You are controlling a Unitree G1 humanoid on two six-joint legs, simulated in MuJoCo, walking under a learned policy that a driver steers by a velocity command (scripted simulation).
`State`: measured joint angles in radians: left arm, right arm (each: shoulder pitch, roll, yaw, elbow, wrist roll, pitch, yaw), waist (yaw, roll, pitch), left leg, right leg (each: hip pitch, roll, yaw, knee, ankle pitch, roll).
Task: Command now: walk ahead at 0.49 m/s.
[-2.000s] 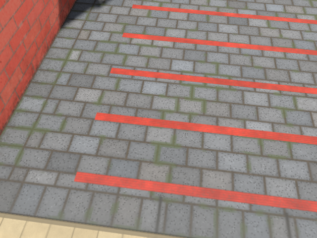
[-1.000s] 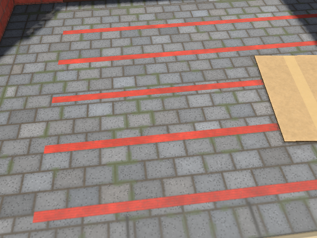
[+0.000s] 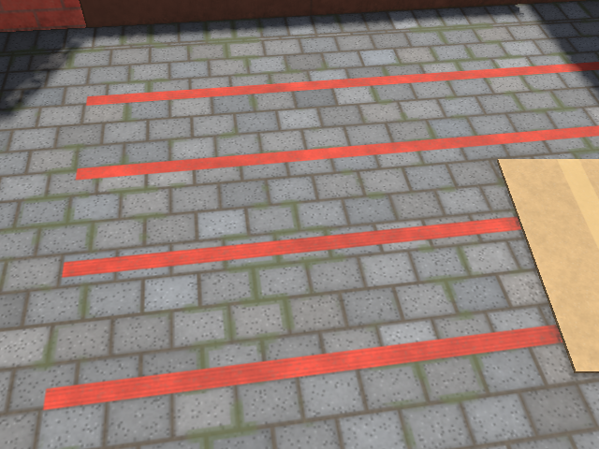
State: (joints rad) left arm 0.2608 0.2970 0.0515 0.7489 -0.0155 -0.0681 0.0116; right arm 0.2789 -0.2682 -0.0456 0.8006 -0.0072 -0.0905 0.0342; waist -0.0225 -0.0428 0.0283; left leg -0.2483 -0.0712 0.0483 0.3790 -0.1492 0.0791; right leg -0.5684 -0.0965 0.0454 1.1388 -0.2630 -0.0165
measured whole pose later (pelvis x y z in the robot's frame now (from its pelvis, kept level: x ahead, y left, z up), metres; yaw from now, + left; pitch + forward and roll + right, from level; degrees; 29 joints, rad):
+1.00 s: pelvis +0.52 +0.07 -0.01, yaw +22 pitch +2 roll -1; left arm 0.18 0.31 0.06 0.80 -0.01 -0.07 0.01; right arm 0.18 -0.28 -0.06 0.68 0.00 -0.04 0.03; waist 0.00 -0.02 0.08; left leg -0.38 -0.06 0.03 0.52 -0.16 0.09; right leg -0.46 -0.08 0.01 1.21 -0.44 0.04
